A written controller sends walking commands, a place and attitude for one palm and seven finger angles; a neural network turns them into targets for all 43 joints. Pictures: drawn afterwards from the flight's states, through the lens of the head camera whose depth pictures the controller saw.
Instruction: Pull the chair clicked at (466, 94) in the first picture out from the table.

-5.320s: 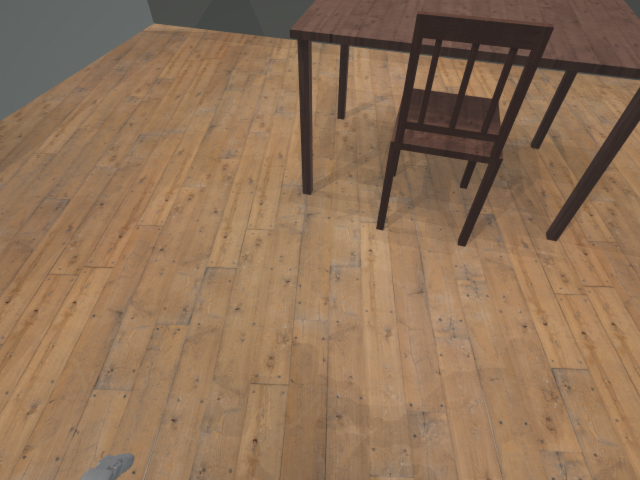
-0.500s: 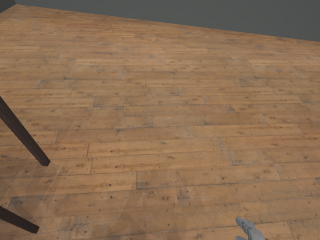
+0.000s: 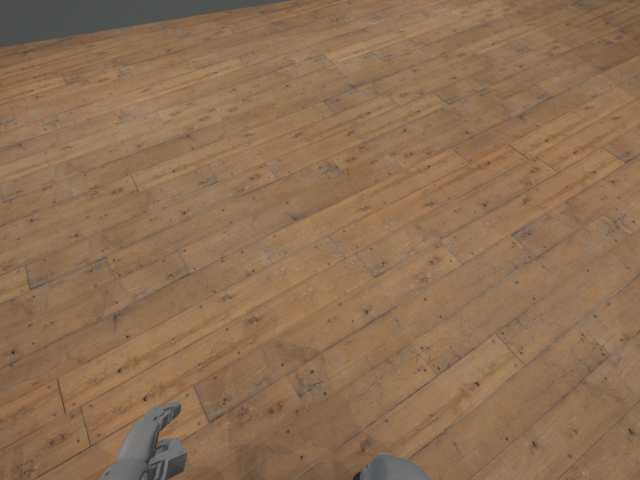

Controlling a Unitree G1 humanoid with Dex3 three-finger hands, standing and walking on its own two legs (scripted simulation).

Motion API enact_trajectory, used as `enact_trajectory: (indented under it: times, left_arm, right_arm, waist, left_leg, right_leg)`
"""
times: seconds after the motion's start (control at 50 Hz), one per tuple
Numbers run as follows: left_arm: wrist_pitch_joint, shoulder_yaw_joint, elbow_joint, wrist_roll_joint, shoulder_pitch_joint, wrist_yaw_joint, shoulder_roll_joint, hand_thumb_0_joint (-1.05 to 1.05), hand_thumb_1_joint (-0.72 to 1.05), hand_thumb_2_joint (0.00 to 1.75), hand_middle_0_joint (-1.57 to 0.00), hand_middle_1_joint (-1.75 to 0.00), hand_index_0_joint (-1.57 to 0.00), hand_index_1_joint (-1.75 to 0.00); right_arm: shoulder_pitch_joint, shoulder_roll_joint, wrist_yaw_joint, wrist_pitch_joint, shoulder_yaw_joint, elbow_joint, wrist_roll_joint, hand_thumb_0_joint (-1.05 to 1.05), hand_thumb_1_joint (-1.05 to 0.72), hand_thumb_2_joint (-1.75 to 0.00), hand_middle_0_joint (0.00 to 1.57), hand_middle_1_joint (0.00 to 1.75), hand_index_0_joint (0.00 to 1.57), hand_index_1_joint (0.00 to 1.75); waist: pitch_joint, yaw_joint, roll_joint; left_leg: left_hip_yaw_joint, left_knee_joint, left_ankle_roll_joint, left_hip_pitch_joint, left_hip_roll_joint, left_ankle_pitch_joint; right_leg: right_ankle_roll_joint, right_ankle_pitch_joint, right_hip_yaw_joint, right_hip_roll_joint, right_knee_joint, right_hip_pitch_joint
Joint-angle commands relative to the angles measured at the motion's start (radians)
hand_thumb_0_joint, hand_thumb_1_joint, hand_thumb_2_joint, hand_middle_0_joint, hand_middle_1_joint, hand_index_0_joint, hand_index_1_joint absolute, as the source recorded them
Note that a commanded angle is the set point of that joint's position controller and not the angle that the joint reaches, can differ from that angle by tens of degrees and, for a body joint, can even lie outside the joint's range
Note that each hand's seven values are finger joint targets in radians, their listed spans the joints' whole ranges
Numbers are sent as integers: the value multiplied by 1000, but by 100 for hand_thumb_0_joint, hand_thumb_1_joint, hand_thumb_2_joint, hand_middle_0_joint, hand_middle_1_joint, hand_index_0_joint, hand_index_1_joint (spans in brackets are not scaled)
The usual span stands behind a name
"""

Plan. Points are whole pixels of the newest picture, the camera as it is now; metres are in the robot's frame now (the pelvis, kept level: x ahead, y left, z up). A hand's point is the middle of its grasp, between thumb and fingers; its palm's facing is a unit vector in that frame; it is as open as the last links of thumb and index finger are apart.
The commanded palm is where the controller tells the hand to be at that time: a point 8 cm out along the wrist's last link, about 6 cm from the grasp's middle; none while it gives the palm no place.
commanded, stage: turn to face it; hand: left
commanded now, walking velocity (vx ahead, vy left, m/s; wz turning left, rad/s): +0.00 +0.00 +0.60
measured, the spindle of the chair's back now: out of the picture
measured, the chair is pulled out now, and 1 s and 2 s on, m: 0.00 0.00 0.00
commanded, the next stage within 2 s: none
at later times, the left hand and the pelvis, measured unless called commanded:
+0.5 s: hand out of the picture +0.04 +0.25 -0.17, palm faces +0.27 -0.94 -0.21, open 7.4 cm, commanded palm none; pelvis +0.02 +0.04 +0.01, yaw +14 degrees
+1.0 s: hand out of the picture +0.02 +0.20 -0.13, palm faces +0.52 -0.81 -0.28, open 7.4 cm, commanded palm none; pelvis +0.02 -0.03 +0.02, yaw +32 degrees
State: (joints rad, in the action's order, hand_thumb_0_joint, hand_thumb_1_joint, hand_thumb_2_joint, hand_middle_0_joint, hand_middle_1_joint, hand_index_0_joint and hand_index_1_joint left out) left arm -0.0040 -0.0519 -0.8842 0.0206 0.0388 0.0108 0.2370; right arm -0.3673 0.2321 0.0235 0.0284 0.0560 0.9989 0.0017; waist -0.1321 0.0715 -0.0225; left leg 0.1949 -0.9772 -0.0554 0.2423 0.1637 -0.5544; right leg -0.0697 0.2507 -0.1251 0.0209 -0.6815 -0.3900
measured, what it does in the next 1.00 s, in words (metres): steps on the spot, turning left: left foot, then right foot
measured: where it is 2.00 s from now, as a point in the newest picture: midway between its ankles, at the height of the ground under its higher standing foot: outside the picture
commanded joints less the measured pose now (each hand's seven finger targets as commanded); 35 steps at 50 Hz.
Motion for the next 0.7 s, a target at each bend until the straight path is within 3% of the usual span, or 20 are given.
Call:
enact_trajectory:
  times: [0.0,0.02,0.06,0.1,0.14,0.22,0.24,0.28,0.3,0.32,0.34,0.36,0.38,0.4,0.42,0.46,0.48,0.56,0.68]
  left_arm:
    - [-13,-26,-16,-9,188,-39,157,0,90,90,-20,-30,-20,-30]
    - [-16,-10,-12,-9,142,-40,124,0,90,90,-20,-30,-20,-30]
    - [-19,0,-3,-2,46,-39,97,0,90,90,-20,-30,-20,-30]
    - [-14,0,0,-2,42,-36,90,0,90,90,-20,-30,-20,-30]
    - [-7,-7,-6,-3,67,-37,89,0,90,90,-20,-30,-20,-30]
    - [1,-29,-11,6,92,-48,105,0,90,90,-20,-30,-20,-30]
    - [3,-34,-11,6,104,-49,108,0,90,90,-20,-30,-20,-30]
    - [9,-41,-10,4,107,-50,110,0,90,90,-20,-30,-20,-30]
    - [13,-43,-8,-1,107,-49,103,0,90,90,-20,-30,-20,-30]
    - [20,-42,-3,-8,110,-46,82,0,90,90,-20,-30,-20,-30]
    - [29,-38,22,-17,137,-40,22,0,90,90,-20,-30,-20,-30]
    - [33,-25,67,-12,65,-40,6,0,90,90,-20,-30,-20,-30]
    - [34,-33,71,-6,52,-36,12,0,90,90,-20,-30,-20,-30]
    - [35,-40,53,3,40,-35,7,0,90,90,-20,-30,-20,-30]
    - [32,-45,40,4,48,-30,21,0,90,90,-20,-30,-20,-30]
    - [29,-48,11,2,90,-23,31,0,90,90,-20,-30,-20,-30]
    - [31,-50,-2,0,116,-23,39,0,90,90,-20,-30,-20,-30]
    - [35,-48,-7,-3,121,-28,54,0,90,90,-20,-30,-20,-30]
    - [41,-45,20,-6,91,-32,70,0,90,90,-20,-30,-20,-30]
  right_arm:
    - [16,36,6,-12,-7,-63,1,0,-90,-90,20,30,20,30]
    - [0,38,5,-2,-8,-43,7,0,-90,-90,20,30,20,30]
    - [-73,12,1,13,-11,0,9,0,-90,-90,20,30,20,30]
    - [-71,11,-6,21,-10,8,10,0,-90,-90,20,30,20,30]
    - [-37,19,-11,22,-3,0,11,0,-90,-90,20,30,20,30]
    - [46,3,-23,12,4,-39,11,0,-90,-90,20,30,20,30]
    - [61,-1,-25,9,6,-49,11,0,-90,-90,20,30,20,30]
    - [38,-5,-29,4,9,-55,14,0,-90,-90,20,30,20,30]
    - [10,-1,-30,1,13,-51,17,0,-90,-90,20,30,20,30]
    - [-34,31,-32,-5,22,-44,19,0,-90,-90,20,30,20,30]
    - [-66,124,-28,-17,41,-55,26,0,-90,-90,20,30,20,30]
    - [-93,181,-21,-17,54,-59,29,0,-90,-90,20,30,20,30]
    - [-70,182,-14,-18,58,-64,32,0,-90,-90,20,30,20,30]
    - [-30,151,-5,-25,54,-69,29,0,-90,-90,20,30,20,30]
    - [18,132,-1,-27,46,-83,27,0,-90,-90,20,30,20,30]
    - [70,109,3,-37,35,-100,20,0,-90,-90,20,30,20,30]
    - [75,118,4,-39,36,-106,18,0,-90,-90,20,30,20,30]
    - [53,138,3,-37,46,-104,14,0,-90,-90,20,30,20,30]
    - [74,172,-9,-18,56,-111,19,0,-90,-90,20,30,20,30]
  waist:
    - [279,-100,117]
    - [222,-71,99]
    - [162,-9,125]
    - [125,-15,175]
    - [107,-36,198]
    - [91,-67,191]
    - [94,-75,184]
    - [110,-61,156]
    - [127,-46,121]
    - [145,-23,10]
    - [157,-17,-283]
    - [138,15,-338]
    - [158,0,-201]
    - [155,-9,-206]
    - [160,-28,-176]
    - [189,-48,-120]
    - [213,-52,-100]
    - [235,-39,-52]
    - [183,-26,-121]
  left_leg:
    - [-186,-308,-2,244,-23,33]
    - [-191,-265,-1,203,-18,75]
    - [-184,-136,-4,127,-24,138]
    - [-146,-87,-8,126,-47,161]
    - [-130,-64,-12,164,-54,157]
    - [-100,66,-12,187,-49,107]
    - [-89,109,-10,174,-53,113]
    - [-67,236,-5,115,-66,192]
    - [-62,329,2,60,-78,275]
    - [-125,449,23,-15,-51,402]
    - [-461,593,124,-69,156,631]
    - [-635,685,245,-55,297,761]
    - [-602,701,275,-32,298,599]
    - [-574,705,235,-35,213,554]
    - [-524,682,203,-64,171,567]
    - [-415,660,167,-104,110,646]
    - [-392,655,164,-131,93,671]
    - [-410,649,194,-194,83,708]
    - [-494,671,223,-129,71,564]
  right_leg:
    - [-135,-764,277,340,251,363]
    - [-106,-683,211,315,286,249]
    - [-65,-497,80,264,334,107]
    - [-59,-372,46,255,364,73]
    - [-68,-296,56,273,380,105]
    - [-83,-295,49,329,335,157]
    - [-78,-300,44,337,314,163]
    - [-43,-268,11,333,243,160]
    - [-10,-218,-18,309,181,145]
    - [34,-108,-49,268,66,87]
    - [117,194,-88,136,-144,-82]
    - [139,425,-11,68,-378,-173]
    - [122,357,77,92,-489,-183]
    - [123,274,109,92,-525,-234]
    - [128,202,127,90,-551,-256]
    - [143,106,128,92,-552,-242]
    - [150,88,132,86,-545,-229]
    - [170,91,136,76,-459,-215]
    - [175,149,134,55,-308,-152]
